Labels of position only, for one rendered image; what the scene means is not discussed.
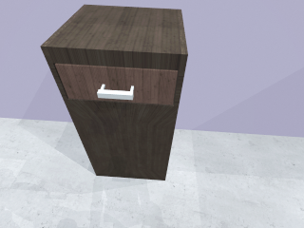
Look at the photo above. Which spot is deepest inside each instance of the handle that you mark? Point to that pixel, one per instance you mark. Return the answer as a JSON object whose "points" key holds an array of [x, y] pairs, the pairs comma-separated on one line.
{"points": [[115, 94]]}

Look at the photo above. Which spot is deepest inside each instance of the drawer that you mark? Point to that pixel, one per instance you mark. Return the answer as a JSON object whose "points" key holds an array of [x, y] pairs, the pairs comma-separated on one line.
{"points": [[151, 86]]}

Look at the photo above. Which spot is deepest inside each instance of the cabinet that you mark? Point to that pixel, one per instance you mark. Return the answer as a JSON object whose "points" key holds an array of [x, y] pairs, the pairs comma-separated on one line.
{"points": [[122, 139]]}

